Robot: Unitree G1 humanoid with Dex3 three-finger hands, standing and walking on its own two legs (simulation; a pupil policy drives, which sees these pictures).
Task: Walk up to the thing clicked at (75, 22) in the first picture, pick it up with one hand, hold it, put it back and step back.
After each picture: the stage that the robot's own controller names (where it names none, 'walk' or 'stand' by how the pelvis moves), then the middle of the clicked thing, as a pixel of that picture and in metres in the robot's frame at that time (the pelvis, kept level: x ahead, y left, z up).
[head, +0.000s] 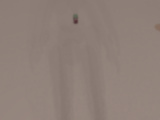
stand; (75, 19) +1.84 +0.12 -0.72
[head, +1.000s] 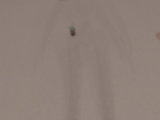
walk; (72, 31) +1.70 +0.29 -0.71
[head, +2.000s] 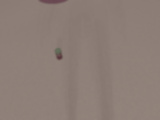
walk; (58, 54) +1.11 +0.36 -0.72
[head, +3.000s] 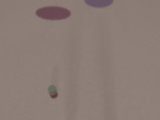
walk; (53, 91) +0.67 +0.31 -0.70
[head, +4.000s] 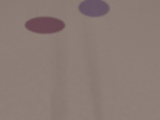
walk; out of the picture +0.38 +0.20 -0.70
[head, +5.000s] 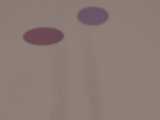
stand; out of the picture +0.26 +0.22 -0.71
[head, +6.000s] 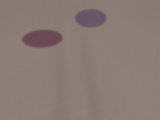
stand; out of the picture +0.28 +0.22 -0.73
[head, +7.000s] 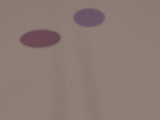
stand; out of the picture +0.25 +0.22 -0.73
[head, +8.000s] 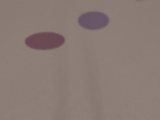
stand; out of the picture +0.26 +0.22 -0.73
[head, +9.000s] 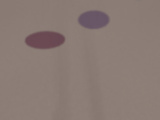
stand; out of the picture +0.26 +0.22 -0.73
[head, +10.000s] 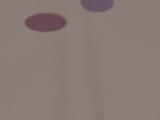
go down; out of the picture +0.28 +0.21 -0.71
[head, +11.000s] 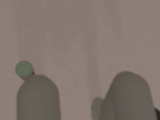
go down; (25, 71) +0.37 +0.21 -0.30
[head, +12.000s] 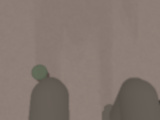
approach; (41, 74) +0.37 +0.20 -0.31
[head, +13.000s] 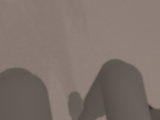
close in; out of the picture +0.36 +0.24 -0.22
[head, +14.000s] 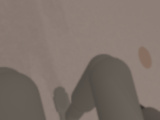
close; out of the picture +0.37 +0.26 -0.22
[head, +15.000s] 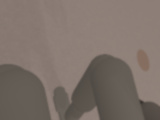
lift; out of the picture +0.35 +0.25 -0.22
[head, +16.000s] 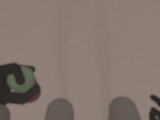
lift; (26, 86) +0.31 +0.20 -0.01
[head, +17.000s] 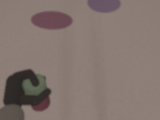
hold; (37, 93) +0.30 +0.17 +0.01
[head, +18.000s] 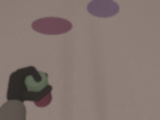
hold; (39, 89) +0.32 +0.17 +0.01
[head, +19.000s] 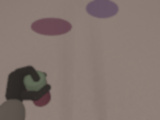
hold; (38, 89) +0.32 +0.17 +0.01
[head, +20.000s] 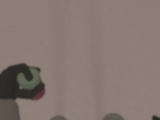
crouch; (32, 84) +0.34 +0.19 -0.05
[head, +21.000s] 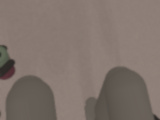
lower; (0, 63) +0.39 +0.24 -0.15
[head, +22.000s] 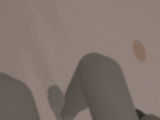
lower; out of the picture +0.39 +0.27 -0.22
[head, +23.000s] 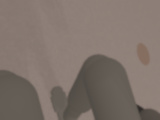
lower; out of the picture +0.38 +0.27 -0.22
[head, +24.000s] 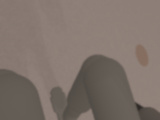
lower; out of the picture +0.38 +0.27 -0.22
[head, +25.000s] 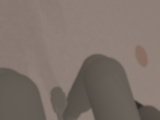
lower; out of the picture +0.38 +0.27 -0.22
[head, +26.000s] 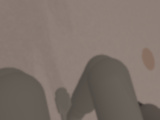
open; out of the picture +0.36 +0.25 -0.22
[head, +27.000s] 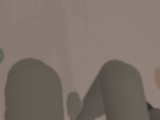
stand; out of the picture +0.37 +0.23 -0.22
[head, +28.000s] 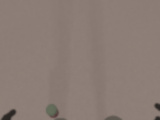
stand; (52, 111) +0.34 +0.19 -0.56
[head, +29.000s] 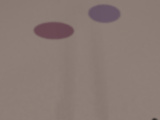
stand; out of the picture +0.32 +0.19 -0.67
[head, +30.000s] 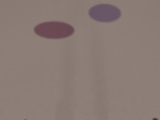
stand; out of the picture +0.31 +0.19 -0.66
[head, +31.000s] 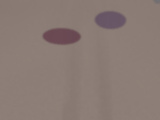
stand; out of the picture +0.34 +0.19 -0.72
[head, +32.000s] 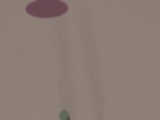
walk; (64, 116) +0.35 +0.16 -0.69
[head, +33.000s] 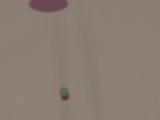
walk; (64, 93) +0.56 +0.17 -0.70
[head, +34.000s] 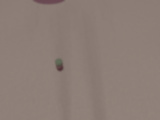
stand; (59, 65) +0.90 +0.26 -0.69
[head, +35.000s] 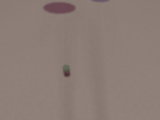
stand; (66, 71) +0.94 +0.20 -0.72
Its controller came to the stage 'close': yes
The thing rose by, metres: 0.72
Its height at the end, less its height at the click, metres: +0.00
